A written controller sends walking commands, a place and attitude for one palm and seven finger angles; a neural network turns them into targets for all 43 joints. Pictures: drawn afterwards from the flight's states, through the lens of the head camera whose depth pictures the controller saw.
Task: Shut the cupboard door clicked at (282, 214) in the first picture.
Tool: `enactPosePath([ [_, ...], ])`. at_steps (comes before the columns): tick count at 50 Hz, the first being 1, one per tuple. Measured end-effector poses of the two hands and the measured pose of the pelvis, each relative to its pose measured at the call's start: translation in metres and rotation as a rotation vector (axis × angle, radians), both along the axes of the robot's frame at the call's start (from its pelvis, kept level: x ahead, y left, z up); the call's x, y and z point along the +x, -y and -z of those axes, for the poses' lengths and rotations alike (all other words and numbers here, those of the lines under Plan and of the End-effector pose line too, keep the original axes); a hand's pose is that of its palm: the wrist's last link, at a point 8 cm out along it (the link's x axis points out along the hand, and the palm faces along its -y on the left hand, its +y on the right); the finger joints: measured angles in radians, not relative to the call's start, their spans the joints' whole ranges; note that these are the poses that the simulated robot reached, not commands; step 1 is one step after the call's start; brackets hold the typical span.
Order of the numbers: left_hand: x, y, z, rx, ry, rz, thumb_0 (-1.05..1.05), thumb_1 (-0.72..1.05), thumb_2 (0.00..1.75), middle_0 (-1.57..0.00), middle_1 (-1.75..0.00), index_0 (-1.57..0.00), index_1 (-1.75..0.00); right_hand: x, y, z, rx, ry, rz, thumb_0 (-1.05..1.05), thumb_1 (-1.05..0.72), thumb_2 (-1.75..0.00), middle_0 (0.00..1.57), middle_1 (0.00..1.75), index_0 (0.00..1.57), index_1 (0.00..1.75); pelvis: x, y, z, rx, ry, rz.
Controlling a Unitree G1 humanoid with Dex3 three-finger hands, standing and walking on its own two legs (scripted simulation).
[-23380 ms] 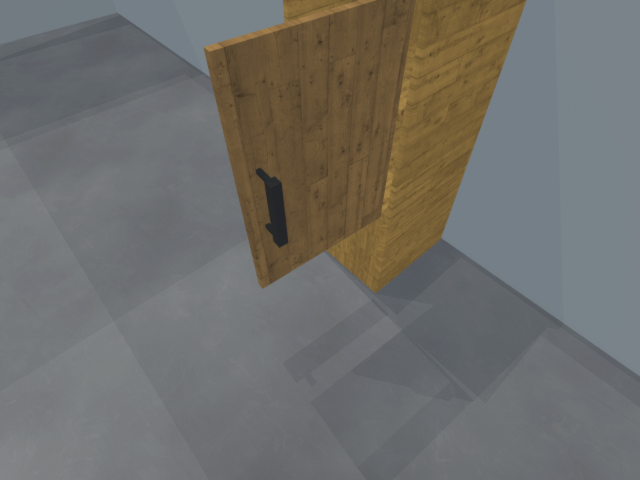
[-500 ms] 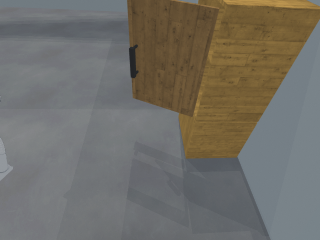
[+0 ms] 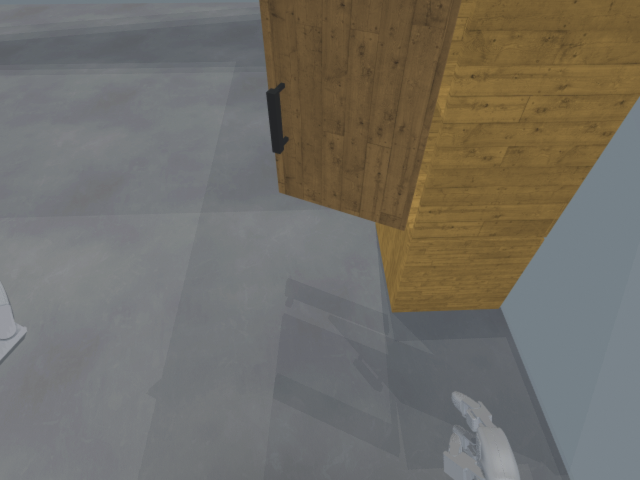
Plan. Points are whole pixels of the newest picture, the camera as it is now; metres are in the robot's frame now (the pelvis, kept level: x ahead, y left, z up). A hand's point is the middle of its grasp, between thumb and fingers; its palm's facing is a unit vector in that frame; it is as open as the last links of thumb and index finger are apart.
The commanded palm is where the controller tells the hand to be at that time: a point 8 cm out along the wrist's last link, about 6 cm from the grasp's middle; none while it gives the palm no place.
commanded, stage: stop stepping back and stand still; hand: left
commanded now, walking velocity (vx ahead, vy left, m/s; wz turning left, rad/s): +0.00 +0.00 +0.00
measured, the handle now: (279, 118) +0.93 +0.17 -0.06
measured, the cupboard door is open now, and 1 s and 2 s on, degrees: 64 64 64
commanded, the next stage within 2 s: let the arm hang, fingers relaxed in 0.26 s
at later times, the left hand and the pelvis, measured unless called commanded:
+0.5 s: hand (96, 422) +0.18 +0.28 +0.00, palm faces +0.11 -0.87 -0.47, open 7.4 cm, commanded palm none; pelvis -0.03 +0.03 -0.01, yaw +1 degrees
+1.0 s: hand out of the picture -0.11 +0.23 -0.16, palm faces +0.04 -0.96 -0.26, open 7.4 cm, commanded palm none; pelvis -0.04 +0.03 +0.01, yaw +1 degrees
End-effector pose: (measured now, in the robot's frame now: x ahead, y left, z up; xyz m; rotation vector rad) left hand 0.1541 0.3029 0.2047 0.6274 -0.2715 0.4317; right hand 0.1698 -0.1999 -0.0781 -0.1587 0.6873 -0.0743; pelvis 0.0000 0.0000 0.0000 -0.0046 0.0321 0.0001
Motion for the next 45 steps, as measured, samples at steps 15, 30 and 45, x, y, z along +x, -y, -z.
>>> enactPosePath([
  [15,0.009,-0.003,0.026,-0.127,-0.022,0.03,0.01,0.88,0.9,-0.21,-0.3,-0.21,-0.3,-0.02,0.039,-0.014,-0.128,-0.033,0.116,0.02,-0.9,-0.9,0.2,0.3,0.2,0.3,0.002,-0.007,0.0,-0.001,0.029,0.001],
  [30,-0.078,0.018,0.29,-0.494,-1.17,-0.054,0.01,0.9,0.9,-0.2,-0.3,-0.2,-0.3,-0.089,0.034,0.041,-0.087,-0.289,0.02,0.01,-0.91,-0.9,0.2,0.3,0.2,0.3,-0.039,-0.03,0.007,-0.003,0.032,-0.012],
  [45,-0.267,0.039,0.338,-0.748,-1.685,-0.371,0.01,0.92,0.9,-0.21,-0.3,-0.2,-0.3,-0.22,0.016,0.053,-0.068,-0.759,0.124,0.01,-0.91,-0.9,0.2,0.3,0.2,0.3,-0.037,-0.028,-0.005,-0.015,0.041,-0.024],
])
